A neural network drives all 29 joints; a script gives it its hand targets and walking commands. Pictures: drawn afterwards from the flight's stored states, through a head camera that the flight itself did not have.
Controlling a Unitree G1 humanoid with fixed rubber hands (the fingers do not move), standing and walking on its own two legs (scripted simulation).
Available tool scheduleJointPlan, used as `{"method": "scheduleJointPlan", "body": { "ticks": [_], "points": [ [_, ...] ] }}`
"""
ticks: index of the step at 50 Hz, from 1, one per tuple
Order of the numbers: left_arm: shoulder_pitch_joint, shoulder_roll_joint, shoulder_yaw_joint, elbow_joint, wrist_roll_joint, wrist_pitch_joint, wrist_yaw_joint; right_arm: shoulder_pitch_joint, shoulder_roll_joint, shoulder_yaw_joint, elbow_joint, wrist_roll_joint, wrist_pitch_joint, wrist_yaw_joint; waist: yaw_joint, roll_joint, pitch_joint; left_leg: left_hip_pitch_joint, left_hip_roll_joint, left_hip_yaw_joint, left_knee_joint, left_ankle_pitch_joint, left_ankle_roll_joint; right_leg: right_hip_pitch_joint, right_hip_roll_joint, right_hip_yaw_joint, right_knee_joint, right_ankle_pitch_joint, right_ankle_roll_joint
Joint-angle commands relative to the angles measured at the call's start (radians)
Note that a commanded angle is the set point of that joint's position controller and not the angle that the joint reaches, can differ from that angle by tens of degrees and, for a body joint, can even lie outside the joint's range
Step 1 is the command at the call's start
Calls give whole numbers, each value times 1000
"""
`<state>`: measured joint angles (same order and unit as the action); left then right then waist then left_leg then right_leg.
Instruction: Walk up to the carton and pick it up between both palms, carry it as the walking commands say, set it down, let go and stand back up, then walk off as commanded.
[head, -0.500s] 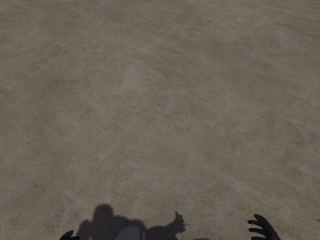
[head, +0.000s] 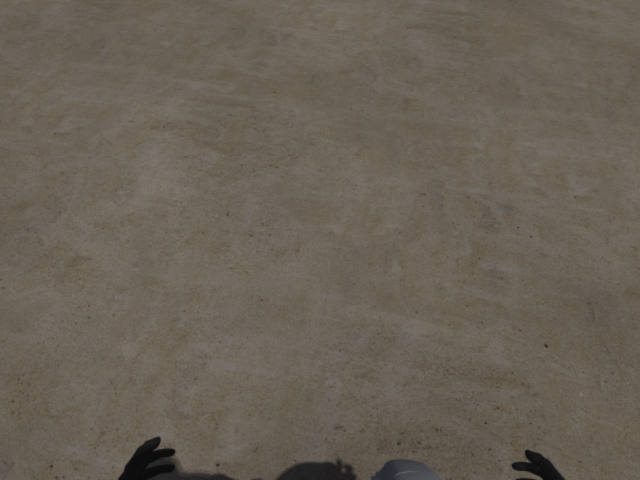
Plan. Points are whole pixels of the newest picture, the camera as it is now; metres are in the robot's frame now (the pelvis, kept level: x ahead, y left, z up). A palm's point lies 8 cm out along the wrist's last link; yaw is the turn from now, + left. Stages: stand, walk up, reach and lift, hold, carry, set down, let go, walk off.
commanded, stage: walk up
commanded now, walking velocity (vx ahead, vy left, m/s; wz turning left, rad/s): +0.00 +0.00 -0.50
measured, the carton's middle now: out of the picture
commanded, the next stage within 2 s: none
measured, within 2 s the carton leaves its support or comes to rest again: neither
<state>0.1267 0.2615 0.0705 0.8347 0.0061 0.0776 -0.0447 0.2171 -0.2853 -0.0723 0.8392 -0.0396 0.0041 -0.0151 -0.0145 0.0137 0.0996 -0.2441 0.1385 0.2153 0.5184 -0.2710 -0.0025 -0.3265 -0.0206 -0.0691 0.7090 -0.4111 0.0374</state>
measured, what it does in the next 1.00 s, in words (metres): steps on the spot, turning right: right foot, then left foot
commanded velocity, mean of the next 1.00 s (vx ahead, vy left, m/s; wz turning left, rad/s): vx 0.00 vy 0.00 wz -0.50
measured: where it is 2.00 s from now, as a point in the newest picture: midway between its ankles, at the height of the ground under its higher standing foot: outside the picture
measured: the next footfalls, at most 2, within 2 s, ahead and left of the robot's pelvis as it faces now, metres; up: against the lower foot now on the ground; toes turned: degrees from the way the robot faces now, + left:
right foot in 0.06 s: +0.03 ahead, -0.13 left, +0.00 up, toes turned -6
left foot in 0.52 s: +0.05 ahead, +0.09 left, +0.00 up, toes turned -14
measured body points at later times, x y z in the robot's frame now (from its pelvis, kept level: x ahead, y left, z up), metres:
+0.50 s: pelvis -0.01 -0.01 +0.00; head +0.03 -0.01 +0.45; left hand +0.12 +0.24 -0.14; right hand +0.05 -0.30 -0.12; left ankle +0.01 +0.11 -0.73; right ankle -0.01 -0.12 -0.74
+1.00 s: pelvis -0.05 -0.02 -0.01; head -0.01 -0.06 +0.44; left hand +0.22 +0.13 -0.13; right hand -0.15 -0.29 -0.15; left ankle +0.01 +0.10 -0.73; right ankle -0.10 -0.11 -0.74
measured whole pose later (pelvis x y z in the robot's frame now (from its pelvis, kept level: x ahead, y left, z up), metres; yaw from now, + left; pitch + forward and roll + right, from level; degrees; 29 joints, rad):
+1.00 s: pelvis -0.05 -0.02 -0.01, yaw -31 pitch +1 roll -1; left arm 0.09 0.26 0.06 0.84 0.02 0.04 -0.03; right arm 0.26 -0.30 -0.06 0.87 -0.03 0.03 -0.01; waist -0.03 0.05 0.09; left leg -0.32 0.16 0.18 0.73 -0.44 -0.04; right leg -0.27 0.01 -0.06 0.55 -0.28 -0.02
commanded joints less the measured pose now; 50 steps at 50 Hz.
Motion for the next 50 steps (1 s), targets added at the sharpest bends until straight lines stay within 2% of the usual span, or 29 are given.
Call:
{"method": "scheduleJointPlan", "body": {
  "ticks": [1,2,3,4,5,7,9,10,15,18,21,23,25,26,27,28,29,30,31,32,34,38,40,44,46,47,48,49,50],
  "points": [
    [37,72,15,-37,3,-28,6,34,-187,-41,-15,15,0,5,4,191,-142,109,216,-152,-53,421,80,76,17,-33,-204,105,-24],
    [68,103,23,-19,12,-39,9,50,-162,-30,1,24,3,8,22,111,-157,51,172,-99,24,332,37,171,-21,4,-331,189,-31],
    [121,176,40,-7,19,-54,11,53,-118,-14,3,28,3,12,57,-44,-166,-114,100,-52,173,106,-12,308,-156,166,-414,315,-61],
    [127,303,64,-27,18,-58,19,-6,-65,-4,-64,30,8,11,80,-332,-165,-346,-35,-50,320,-315,-70,347,-406,508,-398,688,-189],
    [172,263,68,8,19,-55,31,-82,-77,-18,-66,21,27,-1,102,-272,-171,-333,-19,-150,486,-324,-77,310,-395,450,-360,812,-245],
    [58,199,55,-4,22,-52,51,-27,-79,-17,-27,36,27,7,19,-183,-139,-302,-5,-194,539,-208,-83,262,-264,305,-341,699,-196],
    [8,173,50,-21,17,-53,55,14,-79,-22,-5,25,29,10,1,-171,-138,-273,-25,-190,548,-132,-85,242,-198,258,-347,692,-173],
    [16,167,48,-15,16,-53,53,13,-72,-21,-1,20,33,9,1,-164,-136,-266,-39,-186,542,-118,-88,236,-186,253,-348,684,-172],
    [102,177,29,7,11,-57,55,-63,-61,-12,-12,24,43,3,46,-176,-112,-265,-76,-183,418,-140,-95,251,-196,332,-371,604,-186],
    [114,179,25,4,14,-56,56,-77,-51,-1,-24,34,38,-2,54,-181,-119,-230,-101,-191,341,-155,-87,231,-193,388,-378,567,-193],
    [105,181,24,2,17,-52,53,-63,-36,10,-28,45,29,-9,44,-185,-134,-143,-124,-197,233,-157,-68,184,-184,431,-370,543,-187],
    [83,185,23,2,16,-46,49,-32,-27,13,-20,55,23,-15,23,-183,-145,-47,-142,-194,135,-140,-51,129,-172,452,-352,523,-170],
    [49,178,17,3,2,-43,46,34,-32,9,2,61,9,-27,-29,-139,-157,135,-138,-197,-103,-25,-26,28,-122,433,-290,448,-110],
    [52,145,9,2,-4,-46,47,62,-79,-2,12,51,-1,-32,-39,-28,-148,223,-28,-299,-232,-5,-5,-58,-53,377,-187,327,-61],
    [111,77,2,-2,1,-54,49,82,-161,-11,2,26,-3,-29,-20,234,-166,319,231,-547,-281,139,47,-228,71,235,18,-49,-21],
    [72,109,20,-26,10,-46,58,19,-220,-11,-11,9,8,-22,-4,237,-117,147,343,-603,-282,157,160,-261,87,125,237,-191,10],
    [60,134,29,-16,15,-38,53,-8,-170,0,-25,10,10,-20,4,149,-76,72,312,-554,-266,176,166,-230,40,153,344,-145,15],
    [74,123,33,0,18,-30,40,-49,-133,6,-41,11,8,-22,24,126,-49,29,248,-453,-263,179,148,-220,36,148,405,-73,16],
    [95,121,33,16,20,-22,27,-87,-114,8,-52,8,6,-24,44,127,-40,19,193,-367,-258,188,128,-216,30,140,449,-11,25],
    [101,115,32,20,17,-16,18,-102,-100,7,-55,7,1,-26,49,139,-33,22,156,-305,-255,213,119,-218,26,119,467,30,34],
    [88,89,22,22,7,-8,14,-65,-85,2,-44,3,-6,-24,36,153,-45,53,130,-231,-234,315,116,-206,17,79,408,52,41],
    [4,53,3,-5,1,-3,8,55,-113,-16,-12,-6,-15,-17,-16,178,-74,148,172,-200,-189,461,133,-196,4,31,216,13,26],
    [-21,44,-2,-18,1,-5,5,83,-132,-23,-7,-10,-15,-13,-27,190,-90,163,195,-192,-168,496,140,-162,3,12,138,-14,11],
    [-19,52,-5,-25,-1,-14,5,77,-156,-28,-9,-10,-6,-4,-24,202,-120,150,225,-187,-130,506,138,-57,16,-18,9,-27,-13],
    [15,66,-2,-21,2,-28,9,65,-163,-27,-10,-4,2,3,-1,175,-136,120,214,-161,-60,476,105,41,23,-14,-136,51,-32],
    [53,81,0,-17,5,-39,13,60,-161,-24,-8,3,7,7,22,140,-140,70,191,-129,-1,419,67,129,10,0,-271,176,-42],
    [97,127,12,-12,16,-52,17,59,-134,-13,-12,9,10,12,50,44,-151,-40,136,-82,129,285,20,250,-70,102,-370,268,-64],
    [125,221,39,-24,24,-60,20,60,-72,7,-43,2,14,14,70,-234,-179,-276,40,-60,346,-277,-37,396,-320,393,-388,633,-139],
    [179,291,64,-14,30,-59,31,-27,-51,1,-97,26,33,1,107,-314,-193,-346,-32,-148,499,-348,-58,327,-425,495,-356,921,-265]
  ]
}}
